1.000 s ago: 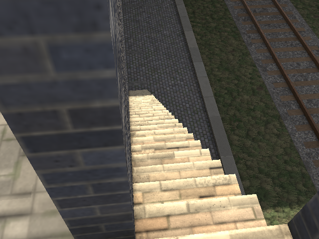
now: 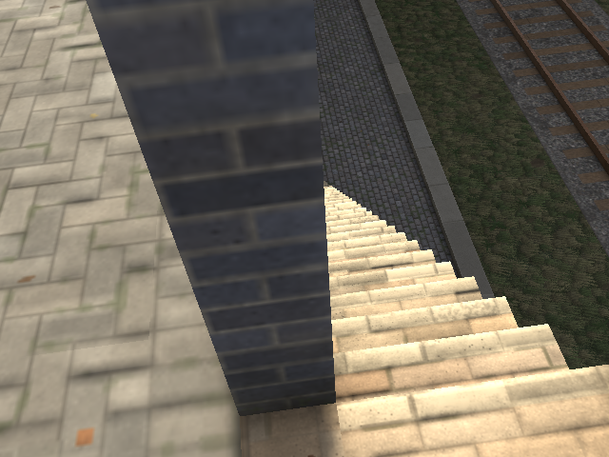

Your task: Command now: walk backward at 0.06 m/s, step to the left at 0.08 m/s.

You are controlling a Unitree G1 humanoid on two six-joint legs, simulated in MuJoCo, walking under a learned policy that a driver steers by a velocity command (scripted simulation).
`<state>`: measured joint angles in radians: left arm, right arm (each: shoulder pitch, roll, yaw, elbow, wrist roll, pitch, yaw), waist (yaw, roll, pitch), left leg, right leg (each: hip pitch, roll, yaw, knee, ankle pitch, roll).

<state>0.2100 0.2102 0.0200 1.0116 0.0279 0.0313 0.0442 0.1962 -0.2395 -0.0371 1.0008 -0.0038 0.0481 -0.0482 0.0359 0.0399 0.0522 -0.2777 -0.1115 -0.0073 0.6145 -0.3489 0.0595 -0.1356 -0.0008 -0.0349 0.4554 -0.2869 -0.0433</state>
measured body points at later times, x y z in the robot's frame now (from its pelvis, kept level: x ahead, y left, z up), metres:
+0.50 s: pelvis -0.04 +0.07 +0.00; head -0.03 +0.08 +0.45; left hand +0.06 +0.34 -0.14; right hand +0.03 -0.18 -0.14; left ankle -0.06 +0.18 -0.74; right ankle -0.05 -0.07 -0.73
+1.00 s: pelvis -0.04 +0.07 +0.00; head -0.03 +0.07 +0.45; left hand +0.03 +0.33 -0.15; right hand +0.01 -0.20 -0.14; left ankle -0.06 +0.18 -0.74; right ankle -0.04 -0.06 -0.74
